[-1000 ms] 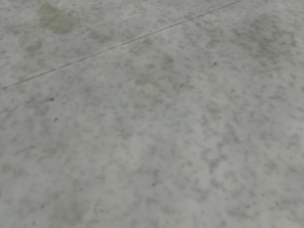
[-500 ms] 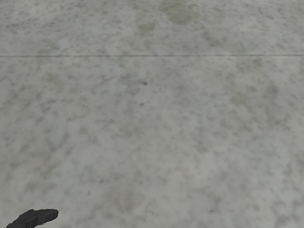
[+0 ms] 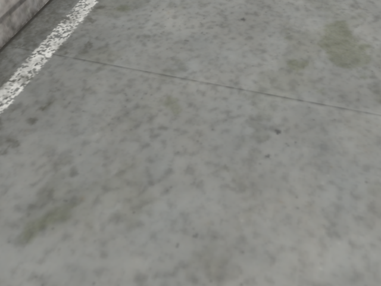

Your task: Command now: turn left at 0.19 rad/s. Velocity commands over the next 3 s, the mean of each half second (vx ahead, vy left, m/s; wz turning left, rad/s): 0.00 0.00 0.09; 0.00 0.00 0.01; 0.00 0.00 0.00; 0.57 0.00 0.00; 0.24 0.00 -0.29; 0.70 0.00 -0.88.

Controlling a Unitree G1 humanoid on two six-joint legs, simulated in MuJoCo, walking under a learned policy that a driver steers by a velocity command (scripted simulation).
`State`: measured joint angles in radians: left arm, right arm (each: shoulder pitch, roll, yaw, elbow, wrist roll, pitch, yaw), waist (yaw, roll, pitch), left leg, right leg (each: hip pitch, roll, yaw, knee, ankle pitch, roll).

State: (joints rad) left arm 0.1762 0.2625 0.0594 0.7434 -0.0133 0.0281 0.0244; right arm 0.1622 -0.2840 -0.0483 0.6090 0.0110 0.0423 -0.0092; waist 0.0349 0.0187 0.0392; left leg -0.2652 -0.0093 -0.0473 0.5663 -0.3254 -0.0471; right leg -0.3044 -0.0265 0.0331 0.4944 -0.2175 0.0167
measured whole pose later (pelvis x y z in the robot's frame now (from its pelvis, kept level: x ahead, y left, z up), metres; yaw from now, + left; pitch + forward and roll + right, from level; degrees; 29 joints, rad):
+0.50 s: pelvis +0.01 +0.02 +0.00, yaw +1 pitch -1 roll +0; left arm 0.19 0.26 0.04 0.87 0.01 0.00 0.03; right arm 0.23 -0.23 -0.03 0.72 -0.01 0.00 0.00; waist 0.01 0.01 0.02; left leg -0.17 -0.04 -0.05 0.51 -0.32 0.03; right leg -0.23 -0.06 0.04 0.50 -0.25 0.07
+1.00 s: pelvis +0.01 +0.02 +0.00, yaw +1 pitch -2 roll +0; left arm 0.20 0.23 0.04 1.05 0.00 0.01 0.05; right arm 0.27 -0.22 -0.03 0.89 -0.01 -0.01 -0.03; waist 0.02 0.01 0.04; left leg -0.15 -0.03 -0.05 0.50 -0.32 0.01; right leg -0.22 -0.05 0.04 0.50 -0.25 0.06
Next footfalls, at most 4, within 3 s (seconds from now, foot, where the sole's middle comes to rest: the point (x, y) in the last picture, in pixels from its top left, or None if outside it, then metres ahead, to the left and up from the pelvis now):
0.02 left None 0.02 0.13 -0.77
2.18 left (196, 274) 0.50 0.05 -0.77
2.70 right None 0.39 -0.18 -0.77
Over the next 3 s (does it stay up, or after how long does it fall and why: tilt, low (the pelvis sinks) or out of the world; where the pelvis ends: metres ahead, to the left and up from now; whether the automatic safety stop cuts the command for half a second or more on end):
stays up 0.57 -0.17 0.00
